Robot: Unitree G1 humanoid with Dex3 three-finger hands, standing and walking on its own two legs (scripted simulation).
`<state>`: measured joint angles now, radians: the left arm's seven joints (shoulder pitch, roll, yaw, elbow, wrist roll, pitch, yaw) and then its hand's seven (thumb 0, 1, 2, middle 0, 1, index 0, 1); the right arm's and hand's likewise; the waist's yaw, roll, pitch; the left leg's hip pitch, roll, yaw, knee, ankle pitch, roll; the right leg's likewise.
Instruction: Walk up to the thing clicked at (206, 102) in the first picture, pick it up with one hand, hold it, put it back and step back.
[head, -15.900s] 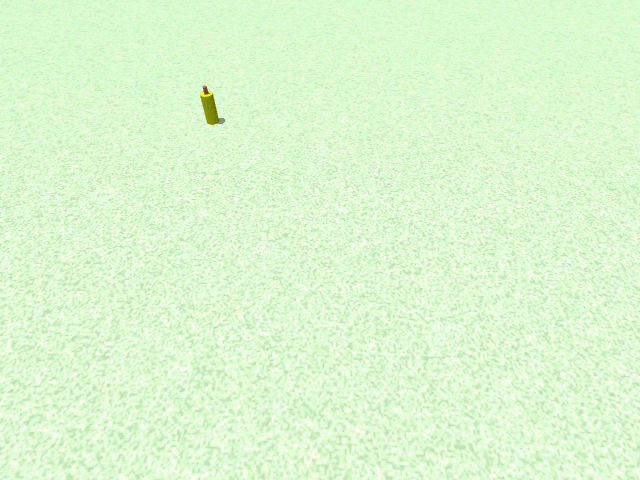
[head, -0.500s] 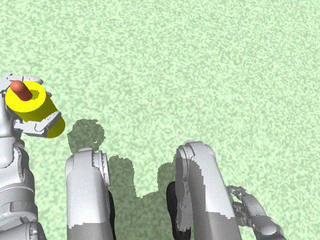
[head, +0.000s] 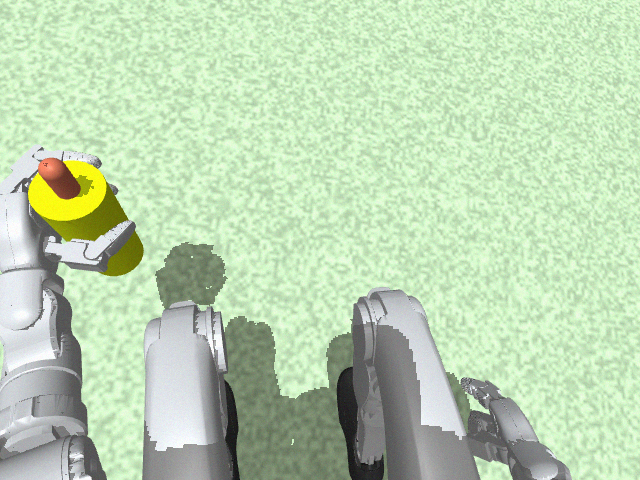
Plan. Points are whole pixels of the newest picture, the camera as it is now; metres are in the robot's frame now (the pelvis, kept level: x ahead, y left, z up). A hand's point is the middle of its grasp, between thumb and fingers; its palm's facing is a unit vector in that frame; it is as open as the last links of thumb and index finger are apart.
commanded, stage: settle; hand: left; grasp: from the side
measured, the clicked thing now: (90, 217) +0.42 +0.25 -0.05
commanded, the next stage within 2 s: lift in 0.08 s
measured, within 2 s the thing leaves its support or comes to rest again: neither
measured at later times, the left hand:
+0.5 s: hand (85, 215) +0.41 +0.24 -0.01, palm faces +0.13 -0.99 -0.05, open 9.7 cm
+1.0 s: hand out of the picture +0.39 +0.23 +0.14, palm faces +0.16 -0.99 -0.07, open 9.7 cm
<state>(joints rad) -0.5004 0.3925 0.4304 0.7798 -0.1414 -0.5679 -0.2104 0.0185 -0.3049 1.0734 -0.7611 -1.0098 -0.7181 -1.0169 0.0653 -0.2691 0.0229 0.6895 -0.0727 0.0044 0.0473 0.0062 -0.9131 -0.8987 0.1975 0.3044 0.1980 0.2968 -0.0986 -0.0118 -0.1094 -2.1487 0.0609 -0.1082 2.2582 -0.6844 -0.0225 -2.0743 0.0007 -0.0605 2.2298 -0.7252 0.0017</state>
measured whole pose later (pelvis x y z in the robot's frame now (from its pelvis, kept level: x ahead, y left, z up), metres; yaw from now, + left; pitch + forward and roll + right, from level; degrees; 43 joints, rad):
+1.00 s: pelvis +0.02 +0.01 +0.14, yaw +2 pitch +31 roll -4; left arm -0.23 0.28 0.26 0.35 -0.18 -0.34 -0.11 0.02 -0.31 1.08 -0.77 -1.00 -0.72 -1.01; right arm 0.11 -0.24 -0.01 0.62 0.02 -0.03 -0.02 0.01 -0.91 -0.89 0.20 0.30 0.20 0.30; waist -0.04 0.02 -0.17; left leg -1.70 0.07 -0.06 1.81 -0.65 -0.01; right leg -1.64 -0.01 -0.04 1.78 -0.68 0.01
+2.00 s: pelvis +0.07 +0.00 +0.33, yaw +5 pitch +12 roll -2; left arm -0.14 0.21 0.14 0.46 -0.16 -0.35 -0.06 0.02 -0.31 1.08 -0.77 -1.01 -0.72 -1.01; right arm 0.22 -0.21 0.01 0.65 0.00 -0.04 -0.04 0.01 -0.91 -0.89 0.20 0.30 0.20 0.30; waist -0.04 0.02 -0.07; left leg -0.79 0.05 -0.02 1.03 -0.46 -0.02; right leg -0.73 -0.01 -0.05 1.00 -0.48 0.01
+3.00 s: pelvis +0.08 +0.01 +0.36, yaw +5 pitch +6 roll -1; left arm -0.11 0.19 0.13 0.48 -0.15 -0.35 -0.05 0.02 -0.31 1.08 -0.76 -1.01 -0.72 -1.01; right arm 0.23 -0.21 0.00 0.65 0.00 -0.01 -0.04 0.01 -0.92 -0.90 0.20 0.30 0.20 0.30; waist -0.03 0.01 -0.02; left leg -0.54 0.05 0.00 0.84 -0.40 -0.02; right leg -0.49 -0.01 -0.03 0.81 -0.42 0.01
